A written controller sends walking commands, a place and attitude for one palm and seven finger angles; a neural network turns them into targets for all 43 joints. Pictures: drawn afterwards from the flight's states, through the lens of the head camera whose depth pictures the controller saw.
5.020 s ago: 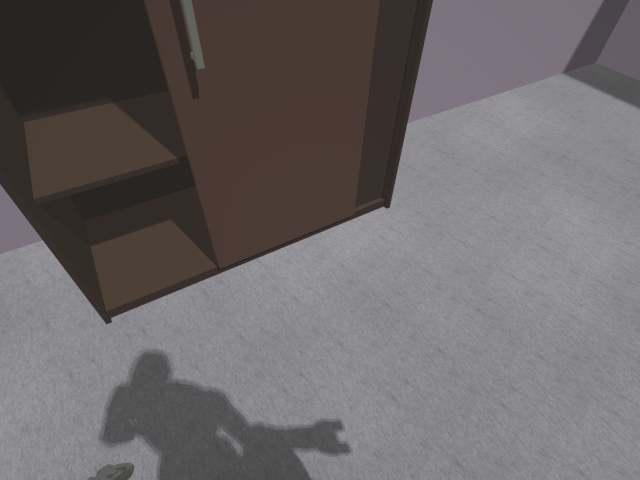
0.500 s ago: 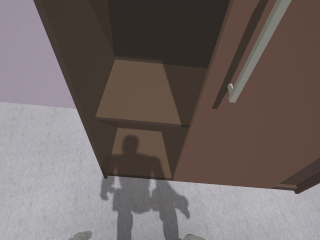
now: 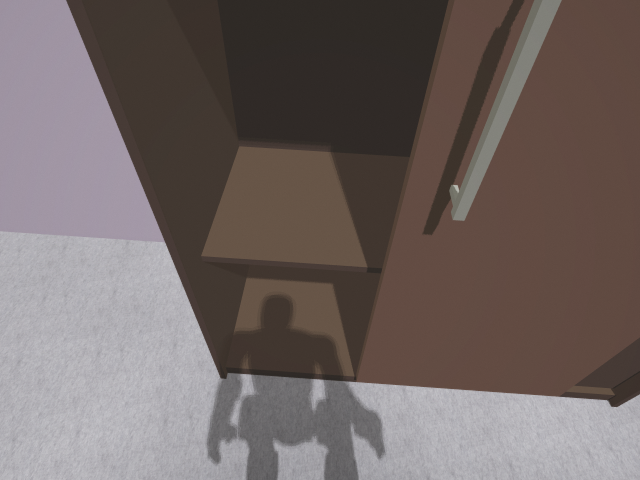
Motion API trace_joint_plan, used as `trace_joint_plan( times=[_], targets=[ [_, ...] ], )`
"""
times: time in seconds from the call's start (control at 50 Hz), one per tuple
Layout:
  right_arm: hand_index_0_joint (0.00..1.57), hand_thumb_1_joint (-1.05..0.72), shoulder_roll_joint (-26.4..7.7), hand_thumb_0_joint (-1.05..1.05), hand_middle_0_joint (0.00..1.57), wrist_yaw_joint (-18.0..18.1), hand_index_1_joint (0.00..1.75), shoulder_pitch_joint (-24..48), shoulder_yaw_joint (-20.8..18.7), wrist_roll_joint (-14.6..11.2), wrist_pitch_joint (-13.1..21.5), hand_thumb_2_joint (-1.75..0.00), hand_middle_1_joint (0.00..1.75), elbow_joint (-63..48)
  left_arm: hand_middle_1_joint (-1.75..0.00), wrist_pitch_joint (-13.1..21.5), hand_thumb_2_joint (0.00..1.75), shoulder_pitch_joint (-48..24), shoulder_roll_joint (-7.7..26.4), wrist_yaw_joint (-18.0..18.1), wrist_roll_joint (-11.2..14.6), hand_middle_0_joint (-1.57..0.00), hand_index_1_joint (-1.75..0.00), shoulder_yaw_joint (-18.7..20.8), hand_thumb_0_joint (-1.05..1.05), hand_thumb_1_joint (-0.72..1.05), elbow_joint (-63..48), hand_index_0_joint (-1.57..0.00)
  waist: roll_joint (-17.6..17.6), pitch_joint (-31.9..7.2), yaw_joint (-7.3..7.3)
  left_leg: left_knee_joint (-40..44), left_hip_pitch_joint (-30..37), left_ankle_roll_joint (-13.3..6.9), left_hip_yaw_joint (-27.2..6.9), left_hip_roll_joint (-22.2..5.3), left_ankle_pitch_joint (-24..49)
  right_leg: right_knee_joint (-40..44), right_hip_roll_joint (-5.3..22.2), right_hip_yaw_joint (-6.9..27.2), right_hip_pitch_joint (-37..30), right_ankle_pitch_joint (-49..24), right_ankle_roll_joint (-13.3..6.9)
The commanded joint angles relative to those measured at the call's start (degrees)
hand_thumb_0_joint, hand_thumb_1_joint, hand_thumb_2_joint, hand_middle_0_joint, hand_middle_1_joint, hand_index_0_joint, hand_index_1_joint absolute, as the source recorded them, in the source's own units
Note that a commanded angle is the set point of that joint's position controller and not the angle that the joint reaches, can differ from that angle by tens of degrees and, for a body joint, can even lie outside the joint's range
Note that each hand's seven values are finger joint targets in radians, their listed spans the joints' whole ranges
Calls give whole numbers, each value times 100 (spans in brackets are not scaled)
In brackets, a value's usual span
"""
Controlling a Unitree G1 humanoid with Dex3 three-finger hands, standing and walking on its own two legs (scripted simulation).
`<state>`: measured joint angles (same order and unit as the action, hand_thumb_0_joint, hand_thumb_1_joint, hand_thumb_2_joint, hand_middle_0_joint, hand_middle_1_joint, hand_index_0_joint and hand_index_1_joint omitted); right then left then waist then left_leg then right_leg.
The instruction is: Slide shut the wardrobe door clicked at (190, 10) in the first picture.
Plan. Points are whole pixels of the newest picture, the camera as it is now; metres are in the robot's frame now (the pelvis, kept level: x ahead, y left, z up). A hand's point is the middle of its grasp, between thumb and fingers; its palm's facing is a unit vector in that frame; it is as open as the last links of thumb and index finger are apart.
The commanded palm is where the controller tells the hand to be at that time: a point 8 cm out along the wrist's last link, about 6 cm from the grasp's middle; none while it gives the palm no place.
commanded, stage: come to a stop and stand still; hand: right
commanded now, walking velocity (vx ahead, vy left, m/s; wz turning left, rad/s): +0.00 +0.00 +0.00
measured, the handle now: (492, 113) +0.50 -0.17 +0.23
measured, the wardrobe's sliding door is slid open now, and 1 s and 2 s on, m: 0.41 0.41 0.41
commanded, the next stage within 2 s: look again from close up in 0.66 s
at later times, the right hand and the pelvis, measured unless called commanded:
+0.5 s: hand out of the picture +0.03 -0.17 -0.17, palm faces +0.01 +0.98 -0.19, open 7.4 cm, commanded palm none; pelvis +0.03 +0.00 +0.00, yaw +0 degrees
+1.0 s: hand out of the picture +0.04 -0.16 -0.17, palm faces +0.02 +0.98 -0.20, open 7.4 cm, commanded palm none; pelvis +0.05 +0.01 +0.00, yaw +0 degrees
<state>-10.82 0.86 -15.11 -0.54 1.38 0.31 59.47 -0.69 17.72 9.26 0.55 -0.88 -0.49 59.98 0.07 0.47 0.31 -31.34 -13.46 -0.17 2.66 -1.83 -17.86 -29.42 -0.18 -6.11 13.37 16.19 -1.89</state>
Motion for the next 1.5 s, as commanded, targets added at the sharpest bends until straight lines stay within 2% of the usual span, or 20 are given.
trace_joint_plan(
  times=[0.0,0.06,0.12,0.16,0.22,0.26,0.34,0.38,0.5,0.62,0.66,0.8,0.84,0.86,0.96,1.02,1.08,1.14,1.18,1.48],
  targets=[
    [20,-90,-603,0,20,97,30,-214,-72,-40,138,-90,30,-116,-30,232,90,112,565,37,-5,-20,-30,90,0,90,-148,-20,-139,103,-33,720,-4,-287,-631,-523,829,612,571,614,-104,-703,-81],
    [20,-90,-523,0,20,111,30,-262,-54,-25,123,-90,30,-10,-30,253,90,145,550,61,15,-20,-30,81,0,90,10,-20,-65,152,-53,619,71,-216,-433,-389,858,712,665,694,-151,-914,-153],
    [20,-90,-460,0,20,120,30,-340,-41,-31,121,-90,30,106,-30,265,90,123,542,85,18,-20,-30,65,0,90,71,-20,106,162,-56,601,73,-213,-424,-404,988,711,680,673,-251,-1108,-156],
    [20,-90,-454,0,20,127,30,-366,-38,-24,137,-90,30,168,-30,272,90,141,512,97,22,-20,-30,67,0,90,137,-20,-15,117,-59,597,148,-207,-408,-404,1198,675,685,661,-332,-1319,-162],
    [20,-90,-404,0,20,135,30,-387,-30,-29,124,-90,30,254,-30,272,90,143,509,120,20,-20,-30,54,0,90,198,-20,123,156,-41,586,132,-202,-408,-412,1255,701,687,650,-401,-1436,-148],
    [20,-90,-397,0,20,137,30,-408,-25,-24,132,-90,30,296,-30,270,90,142,488,129,25,-20,-30,58,0,90,231,-20,13,115,-40,588,222,-203,-390,-405,1466,642,691,630,-445,-1585,-156],
    [20,-90,-364,0,20,149,30,-435,-24,-31,126,-90,30,354,-30,273,90,146,504,152,22,-20,-30,51,0,90,279,-20,96,93,-39,560,236,-201,-380,-429,1656,636,700,597,-587,-1806,-135],
    [20,-90,-358,0,20,152,30,-430,-20,-29,127,-90,30,368,-30,258,90,99,493,153,26,-20,-30,49,0,90,300,-20,-69,195,-47,603,263,-208,-410,-440,1710,633,679,605,-485,-1649,-126],
    [20,-90,-374,0,20,161,30,-464,-19,-32,138,-90,30,401,-30,253,90,114,472,160,18,-20,-30,37,0,90,348,-20,-59,127,-41,622,375,-230,-414,-489,2022,640,664,586,-564,-1717,-102],
    [20,-90,-368,0,20,165,30,-441,-16,-35,130,-90,30,411,-30,242,90,142,454,165,19,-20,-30,31,0,90,387,-20,-14,207,-42,678,379,-224,-408,-481,2023,692,665,581,-589,-1712,-91],
    [20,-90,-386,0,20,162,30,-437,-20,-30,132,-90,30,402,-30,235,90,165,445,167,28,-20,-30,24,0,90,400,-20,-140,225,-39,705,445,-224,-397,-459,2028,687,667,583,-542,-1665,-101],
    [20,-90,-367,0,20,170,30,-473,-23,-40,137,-90,30,431,-30,228,90,184,418,174,24,-20,-30,18,0,90,437,-20,-19,213,-46,758,479,-244,-425,-495,2138,721,669,554,-599,-1617,-72],
    [20,-90,-358,0,20,168,30,-488,-28,-42,137,-90,30,433,-30,234,90,220,416,178,23,-20,-30,8,0,90,447,-20,-33,177,-50,774,509,-244,-416,-490,2117,739,675,562,-623,-1649,-74],
    [20,-90,-379,0,20,169,30,-503,-28,-37,146,-90,30,433,-30,234,90,213,392,174,30,-20,-30,6,0,90,457,-20,-181,194,-60,783,580,-235,-394,-488,2241,709,661,556,-570,-1650,-80],
    [20,-90,-336,0,20,171,30,-543,-20,-41,145,-90,30,463,-30,216,90,219,363,179,32,-20,-30,8,0,90,476,-20,-151,318,-59,858,528,-239,-410,-496,2183,744,655,564,-530,-1471,-67],
    [20,-90,-334,0,20,174,30,-584,-22,-47,152,-90,30,470,-30,226,90,243,361,180,29,-20,-30,9,0,90,478,-20,-26,220,-55,868,542,-245,-437,-516,2239,739,651,558,-615,-1530,-55],
    [20,-90,-325,0,20,180,30,-606,-29,-44,160,-90,30,474,-30,223,90,265,357,187,36,-20,-30,10,0,90,482,-20,-102,231,-49,872,599,-245,-426,-517,2401,714,651,545,-576,-1563,-41],
    [20,-90,-311,0,20,179,30,-630,-31,-48,155,-90,30,487,-30,230,90,297,337,197,35,-20,-30,0,0,90,510,-20,53,201,-53,892,584,-243,-393,-511,2300,741,669,555,-658,-1672,-49],
    [20,-90,-296,0,20,181,30,-664,-26,-45,156,-90,30,502,-30,220,90,266,331,193,41,-20,-30,2,0,90,501,-20,-127,311,-62,928,588,-235,-392,-519,2360,726,653,560,-555,-1531,-42],
    [20,-90,-221,0,20,174,30,-743,-30,-48,148,-90,30,538,-30,217,90,338,299,203,38,-20,-30,-10,0,90,514,-20,-56,420,-68,1049,556,-235,-366,-503,2027,821,643,618,-500,-1399,-45]
  ],
)
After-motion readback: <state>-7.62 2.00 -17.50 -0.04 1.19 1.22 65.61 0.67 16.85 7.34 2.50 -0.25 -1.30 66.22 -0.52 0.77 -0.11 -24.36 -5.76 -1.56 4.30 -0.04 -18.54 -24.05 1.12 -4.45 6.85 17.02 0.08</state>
